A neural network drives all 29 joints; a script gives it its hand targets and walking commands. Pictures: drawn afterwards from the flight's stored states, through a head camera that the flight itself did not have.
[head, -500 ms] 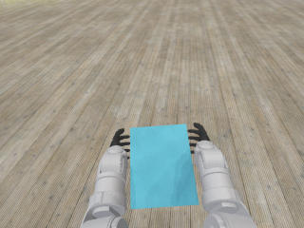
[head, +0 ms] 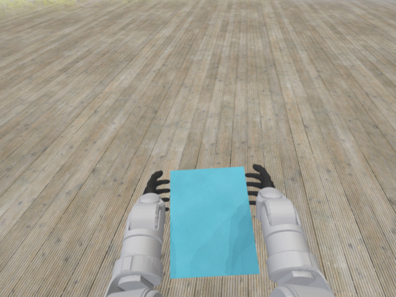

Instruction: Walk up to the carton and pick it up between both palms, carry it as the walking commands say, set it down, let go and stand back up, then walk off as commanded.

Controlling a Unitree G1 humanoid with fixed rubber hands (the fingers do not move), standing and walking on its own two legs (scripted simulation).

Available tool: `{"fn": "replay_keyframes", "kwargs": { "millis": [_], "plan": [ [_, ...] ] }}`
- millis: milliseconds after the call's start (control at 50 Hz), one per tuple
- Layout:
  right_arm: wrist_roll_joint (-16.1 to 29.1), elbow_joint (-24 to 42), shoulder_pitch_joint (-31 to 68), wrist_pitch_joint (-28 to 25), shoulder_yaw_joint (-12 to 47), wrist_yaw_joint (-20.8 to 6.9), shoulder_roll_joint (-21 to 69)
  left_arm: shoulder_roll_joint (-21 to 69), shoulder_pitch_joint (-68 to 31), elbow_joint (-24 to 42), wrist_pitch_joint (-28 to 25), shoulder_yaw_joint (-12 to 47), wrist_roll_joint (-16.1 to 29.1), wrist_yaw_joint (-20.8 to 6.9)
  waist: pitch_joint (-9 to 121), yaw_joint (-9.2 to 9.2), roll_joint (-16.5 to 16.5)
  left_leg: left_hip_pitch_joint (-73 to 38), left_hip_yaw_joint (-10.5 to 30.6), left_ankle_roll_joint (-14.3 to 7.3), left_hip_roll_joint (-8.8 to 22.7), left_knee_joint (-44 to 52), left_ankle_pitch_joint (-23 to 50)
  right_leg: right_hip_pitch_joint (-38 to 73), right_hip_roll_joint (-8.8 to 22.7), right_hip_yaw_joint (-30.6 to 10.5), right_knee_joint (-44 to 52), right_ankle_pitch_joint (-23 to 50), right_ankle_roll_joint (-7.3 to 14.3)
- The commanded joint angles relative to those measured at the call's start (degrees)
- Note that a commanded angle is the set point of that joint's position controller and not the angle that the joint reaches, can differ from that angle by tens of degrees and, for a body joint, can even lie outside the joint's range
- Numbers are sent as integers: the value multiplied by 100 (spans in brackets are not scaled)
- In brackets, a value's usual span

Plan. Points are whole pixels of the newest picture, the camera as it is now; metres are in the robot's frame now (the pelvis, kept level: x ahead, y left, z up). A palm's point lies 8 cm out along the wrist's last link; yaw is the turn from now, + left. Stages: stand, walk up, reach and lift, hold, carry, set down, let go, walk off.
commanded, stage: reach and lift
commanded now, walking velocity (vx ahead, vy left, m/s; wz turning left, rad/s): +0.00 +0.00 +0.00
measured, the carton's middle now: (209, 225) +0.31 +0.00 -0.05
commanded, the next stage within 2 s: hold in 0.32 s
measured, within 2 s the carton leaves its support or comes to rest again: neither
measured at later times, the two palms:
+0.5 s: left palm (151, 207) +0.29 +0.13 +0.05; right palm (269, 200) +0.30 -0.12 +0.06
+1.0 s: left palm (151, 209) +0.29 +0.13 +0.05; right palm (269, 201) +0.30 -0.13 +0.06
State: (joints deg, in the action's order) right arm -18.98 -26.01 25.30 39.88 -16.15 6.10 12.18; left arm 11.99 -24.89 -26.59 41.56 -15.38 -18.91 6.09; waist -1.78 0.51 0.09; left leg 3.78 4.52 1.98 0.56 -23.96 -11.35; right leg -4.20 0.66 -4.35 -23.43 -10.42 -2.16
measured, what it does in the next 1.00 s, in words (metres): stands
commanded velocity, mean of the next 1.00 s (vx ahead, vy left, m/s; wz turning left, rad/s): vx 0.00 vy -0.01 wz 0.00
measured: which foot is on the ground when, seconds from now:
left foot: down 0.00-1.00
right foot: down 0.00-1.00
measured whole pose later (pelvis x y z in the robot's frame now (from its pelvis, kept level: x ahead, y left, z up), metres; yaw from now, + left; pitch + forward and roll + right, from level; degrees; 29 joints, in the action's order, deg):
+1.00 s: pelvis -0.01 +0.00 +0.00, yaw +0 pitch -8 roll +0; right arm -17.9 -24.8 23.8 41.9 -14.2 5.8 11.6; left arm 11.0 -22.5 -25.1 43.7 -12.7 -17.1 6.2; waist 0.2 0.6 0.0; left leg 6.1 4.2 2.1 0.6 -25.7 -11.5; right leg -6.9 0.4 -4.9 -25.6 -10.6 -2.0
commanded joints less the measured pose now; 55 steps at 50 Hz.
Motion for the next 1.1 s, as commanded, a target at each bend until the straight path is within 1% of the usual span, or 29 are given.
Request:
{"fn": "replay_keyframes", "kwargs": {
  "millis": [0,440,960,980,1000,1020,1040,1060,1080],
  "plan": [
    [1568,-127,2793,-146,2732,-1578,6263,6045,-3424,274,-365,2756,1655,-1585,1574,-6,-25,-133,-187,-102,-655,415,464,357,-681,189,342,396,109],
    [1644,-90,2735,-48,2780,-1611,6331,6081,-3369,354,-291,2828,1752,-1602,1481,27,-9,1,-195,-156,-648,389,85,177,-670,136,327,-5,152],
    [1705,33,2508,25,2861,-1624,6329,6086,-3185,575,-231,2971,1848,-1581,1507,25,-20,-11,-183,-163,-645,389,184,137,-685,100,326,45,171],
    [1910,-47,2692,31,3113,-1587,6215,5960,-3242,633,-201,3254,2031,-1573,1144,-89,168,854,133,-217,495,112,-758,-1137,347,46,-42,-683,268],
    [1922,-74,2838,14,2967,-1535,6192,5845,-3386,681,-227,3163,2075,-1524,1323,-78,103,1020,401,-281,706,89,-1319,-1299,300,-52,-158,-994,309],
    [1980,-37,2841,39,3039,-1481,6169,5816,-3438,745,-201,3241,2162,-1476,1426,-78,-47,1282,542,-310,843,91,-1598,-1424,259,-6,-333,-989,300],
    [2073,105,2852,88,3143,-1427,6163,5813,-3563,905,-152,3372,2295,-1437,1600,-88,-264,1372,657,-336,967,83,-1632,-1515,220,75,-579,-831,267],
    [2170,284,2849,160,3251,-1377,6171,5832,-3668,1092,-70,3534,2434,-1401,1771,-96,-539,1384,817,-378,1133,73,-1440,-1641,185,172,-888,-537,208],
    [2311,564,2857,243,3434,-1327,6181,5862,-3792,1385,27,3787,2621,-1363,1987,-92,-798,1366,940,-434,1284,9,-1041,-1727,163,235,-1145,-305,169]
  ]
}}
